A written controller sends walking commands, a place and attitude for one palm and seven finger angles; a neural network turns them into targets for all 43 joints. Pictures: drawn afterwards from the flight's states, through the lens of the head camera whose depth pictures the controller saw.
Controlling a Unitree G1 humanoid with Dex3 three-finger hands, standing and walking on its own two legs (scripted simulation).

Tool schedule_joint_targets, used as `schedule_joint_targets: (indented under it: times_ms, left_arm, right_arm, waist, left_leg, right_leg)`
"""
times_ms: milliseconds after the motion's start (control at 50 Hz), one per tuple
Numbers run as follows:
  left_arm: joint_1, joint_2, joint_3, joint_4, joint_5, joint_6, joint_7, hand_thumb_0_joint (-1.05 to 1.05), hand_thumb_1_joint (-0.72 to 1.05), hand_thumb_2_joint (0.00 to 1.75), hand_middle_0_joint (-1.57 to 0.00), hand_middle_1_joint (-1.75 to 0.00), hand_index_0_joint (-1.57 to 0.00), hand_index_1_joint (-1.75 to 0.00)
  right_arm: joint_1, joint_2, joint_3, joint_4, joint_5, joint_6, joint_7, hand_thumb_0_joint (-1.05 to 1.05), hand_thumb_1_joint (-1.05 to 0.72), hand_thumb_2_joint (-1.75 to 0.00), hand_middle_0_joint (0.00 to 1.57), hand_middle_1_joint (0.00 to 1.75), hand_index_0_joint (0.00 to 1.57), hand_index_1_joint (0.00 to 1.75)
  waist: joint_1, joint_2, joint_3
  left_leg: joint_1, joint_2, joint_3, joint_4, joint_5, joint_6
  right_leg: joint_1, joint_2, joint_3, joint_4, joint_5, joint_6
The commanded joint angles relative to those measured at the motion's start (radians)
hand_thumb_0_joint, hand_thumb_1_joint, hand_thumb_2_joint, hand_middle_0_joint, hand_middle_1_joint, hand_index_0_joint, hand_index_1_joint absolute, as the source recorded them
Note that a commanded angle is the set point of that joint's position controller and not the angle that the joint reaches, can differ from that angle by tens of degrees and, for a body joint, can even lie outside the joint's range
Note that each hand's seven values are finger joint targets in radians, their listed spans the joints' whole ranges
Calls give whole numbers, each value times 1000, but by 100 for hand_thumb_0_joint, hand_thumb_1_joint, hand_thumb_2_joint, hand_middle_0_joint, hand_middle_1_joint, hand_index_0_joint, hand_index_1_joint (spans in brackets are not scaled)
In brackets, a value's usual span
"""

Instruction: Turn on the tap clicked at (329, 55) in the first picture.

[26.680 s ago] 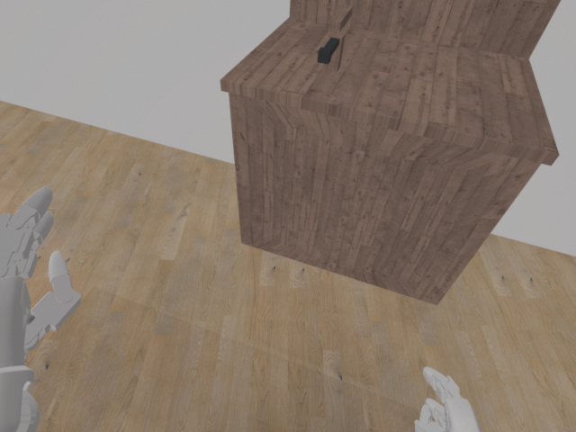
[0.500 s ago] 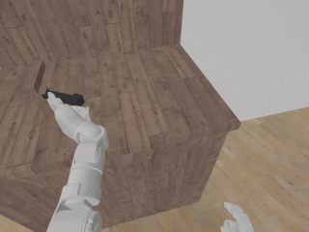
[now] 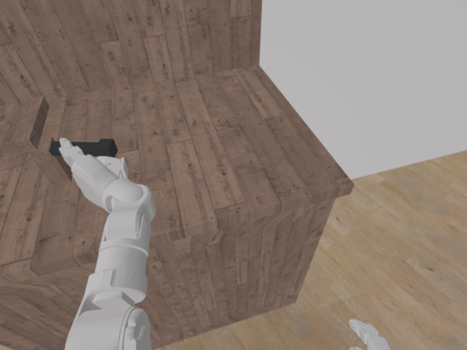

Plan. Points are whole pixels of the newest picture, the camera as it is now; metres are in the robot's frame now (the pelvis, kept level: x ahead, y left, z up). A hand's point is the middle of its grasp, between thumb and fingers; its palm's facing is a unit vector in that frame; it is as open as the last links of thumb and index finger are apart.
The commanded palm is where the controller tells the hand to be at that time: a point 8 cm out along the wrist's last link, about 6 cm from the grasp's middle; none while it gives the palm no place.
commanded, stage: lift the hand up off the lever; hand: left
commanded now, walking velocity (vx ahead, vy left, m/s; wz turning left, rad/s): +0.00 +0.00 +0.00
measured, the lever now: (106, 149) +0.43 +0.26 +0.13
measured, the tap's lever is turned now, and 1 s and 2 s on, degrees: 70 72 72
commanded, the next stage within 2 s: none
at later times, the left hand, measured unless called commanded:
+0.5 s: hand (110, 156) +0.40 +0.24 +0.15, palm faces +0.81 -0.58 -0.06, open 7.8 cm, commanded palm +0.34 +0.25 +0.15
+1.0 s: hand (103, 154) +0.38 +0.24 +0.17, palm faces +0.80 -0.59 -0.05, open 7.8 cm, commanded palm +0.32 +0.25 +0.17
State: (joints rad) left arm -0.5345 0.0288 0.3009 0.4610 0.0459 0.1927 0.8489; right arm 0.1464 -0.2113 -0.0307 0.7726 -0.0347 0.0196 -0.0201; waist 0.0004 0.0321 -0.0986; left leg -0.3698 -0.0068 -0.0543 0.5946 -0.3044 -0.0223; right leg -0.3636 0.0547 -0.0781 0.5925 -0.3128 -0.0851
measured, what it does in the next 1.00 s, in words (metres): stands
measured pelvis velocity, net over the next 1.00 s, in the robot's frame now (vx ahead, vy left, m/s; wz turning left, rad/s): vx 0.01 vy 0.01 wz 0.00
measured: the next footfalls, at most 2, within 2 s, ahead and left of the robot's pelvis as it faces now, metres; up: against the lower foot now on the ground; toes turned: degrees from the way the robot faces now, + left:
none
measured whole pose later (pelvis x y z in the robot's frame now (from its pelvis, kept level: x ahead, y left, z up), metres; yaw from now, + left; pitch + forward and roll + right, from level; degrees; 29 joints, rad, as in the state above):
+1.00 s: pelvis +0.01 +0.01 +0.01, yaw +0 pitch +0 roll +0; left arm -0.48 0.02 0.25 0.25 0.00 0.36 0.79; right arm 0.07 -0.19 0.00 0.78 -0.01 0.02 -0.02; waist 0.05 0.04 -0.07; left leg -0.23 -0.02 -0.05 0.49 -0.27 -0.01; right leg -0.22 0.05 -0.07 0.48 -0.28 -0.07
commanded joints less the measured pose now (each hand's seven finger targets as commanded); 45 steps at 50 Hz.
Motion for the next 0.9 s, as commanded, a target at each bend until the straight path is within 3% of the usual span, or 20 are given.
schedule_joint_targets:
  times_ms: [0,60,100,160,200,280,300,340,440,500,520,560,600,640,680,700,720,780,880]
  left_arm:
    - [-425,169,-16,-251,35,-52,1,0,90,90,-15,-15,-15,-15]
    - [-421,158,-32,-265,32,-45,-4,0,90,90,-15,-15,-15,-15]
    - [-409,163,-25,-265,32,-33,-7,0,90,90,-15,-15,-15,-15]
    - [-428,140,-53,-250,23,-18,-17,0,90,90,-15,-15,-15,-15]
    - [-429,171,-18,-231,18,-13,-19,0,90,90,-15,-15,-15,-15]
    - [-449,150,-47,-284,27,-13,-20,0,90,90,-15,-15,-15,-15]
    - [-411,182,-10,-280,27,-9,-21,0,90,90,-15,-15,-15,-15]
    - [-403,146,-44,-330,22,-4,-27,0,90,90,-15,-15,-15,-15]
    - [-354,117,-71,-385,2,31,-42,0,90,90,-15,-15,-15,-15]
    - [-318,144,-46,-399,-6,54,-47,0,90,90,-15,-15,-15,-15]
    - [-334,106,-85,-416,-6,61,-49,0,90,90,-15,-15,-15,-15]
    - [-366,99,-97,-423,-2,71,-46,0,90,90,-15,-15,-15,-15]
    - [-352,139,-63,-438,-3,71,-43,0,90,90,-15,-15,-15,-15]
    - [-366,103,-97,-428,-1,78,-44,0,90,90,-15,-15,-15,-15]
    - [-384,125,-77,-408,0,85,-43,0,90,90,-15,-15,-15,-15]
    - [-366,153,-48,-412,-4,83,-44,0,90,90,-15,-15,-15,-15]
    - [-374,121,-81,-431,-3,84,-47,0,90,90,-15,-15,-15,-15]
    - [-370,97,-103,-414,-5,99,-51,0,90,90,-15,-15,-15,-15]
    - [-353,126,-73,-407,-16,110,-55,0,90,90,-15,-15,-15,-15]
  right_arm:
    - [-136,-97,-25,-147,-4,-51,-4,0,-90,-90,20,30,20,30]
    - [-137,-95,-21,-150,-2,-54,-3,0,-90,-90,20,30,20,30]
    - [-141,-95,-22,-146,-2,-53,-5,0,-90,-90,20,30,20,30]
    - [-150,-94,-16,-144,1,-57,-7,0,-90,-90,20,30,20,30]
    - [-156,-97,-17,-139,2,-58,-13,0,-90,-90,20,30,20,30]
    - [-148,-91,-15,-142,-3,-61,-9,0,-90,-90,20,30,20,30]
    - [-145,-95,-19,-143,-3,-57,-11,0,-90,-90,20,30,20,30]
    - [-145,-90,-16,-155,-1,-53,-6,0,-90,-90,20,30,20,30]
    - [-157,-92,-17,-162,5,-50,-1,0,-90,-90,20,30,20,30]
    - [-174,-95,-16,-160,9,-44,-6,0,-90,-90,20,30,20,30]
    - [-184,-91,-13,-163,10,-46,-3,0,-90,-90,20,30,20,30]
    - [-192,-89,-10,-155,10,-49,-3,0,-90,-90,20,30,20,30]
    - [-201,-91,-13,-154,10,-50,-6,0,-90,-90,20,30,20,30]
    - [-207,-86,-8,-150,9,-52,-3,0,-90,-90,20,30,20,30]
    - [-210,-87,-4,-145,11,-50,-7,0,-90,-90,20,30,20,30]
    - [-212,-89,-7,-147,12,-47,-9,0,-90,-90,20,30,20,30]
    - [-220,-84,-3,-152,12,-49,-7,0,-90,-90,20,30,20,30]
    - [-221,-84,-2,-146,12,-51,-5,0,-90,-90,20,30,20,30]
    - [-226,-84,1,-147,16,-48,-9,0,-90,-90,20,30,20,30]
  waist:
    - [19,-53,-271]
    - [15,-73,-271]
    - [23,-47,-269]
    - [11,-74,-226]
    - [20,-72,-207]
    - [18,-44,-266]
    - [31,-50,-280]
    - [33,-40,-300]
    - [35,-45,-279]
    - [46,-60,-263]
    - [42,-47,-252]
    - [36,-42,-233]
    - [50,-31,-247]
    - [41,-52,-231]
    - [40,-61,-221]
    - [52,-53,-236]
    - [47,-26,-242]
    - [42,-45,-227]
    - [48,-76,-224]
  left_leg:
    - [71,-10,50,-43,232,38]
    - [74,-9,52,-43,247,37]
    - [87,-10,49,-55,244,35]
    - [84,-8,49,-63,210,38]
    - [85,-9,44,-78,184,39]
    - [123,-7,51,-67,268,35]
    - [127,-6,46,-70,291,33]
    - [148,-6,48,-66,358,28]
    - [177,-2,45,-73,417,19]
    - [178,-1,42,-88,419,14]
    - [181,-2,46,-88,414,14]
    - [188,-1,45,-92,399,12]
    - [195,0,42,-98,399,9]
    - [192,0,43,-100,376,10]
    - [179,-3,46,-106,345,15]
    - [184,-3,41,-114,349,13]
    - [194,-4,48,-108,362,14]
    - [194,-2,45,-113,352,13]
    - [190,-4,49,-125,339,17]
  right_leg:
    - [170,-81,52,-110,284,72]
    - [186,-87,57,-110,326,78]
    - [183,-80,48,-113,290,70]
    - [164,-83,53,-138,244,75]
    - [156,-76,50,-154,183,70]
    - [194,-81,49,-130,305,69]
    - [207,-77,44,-122,321,66]
    - [230,-79,39,-101,406,63]
    - [239,-74,28,-101,437,58]
    - [251,-70,23,-111,422,55]
    - [240,-72,25,-114,413,55]
    - [225,-70,26,-126,380,53]
    - [234,-66,24,-127,361,50]
    - [224,-68,24,-137,336,53]
    - [233,-72,33,-151,328,57]
    - [244,-68,30,-149,318,54]
    - [242,-72,34,-148,336,54]
    - [241,-71,31,-156,327,55]
    - [266,-77,36,-169,345,63]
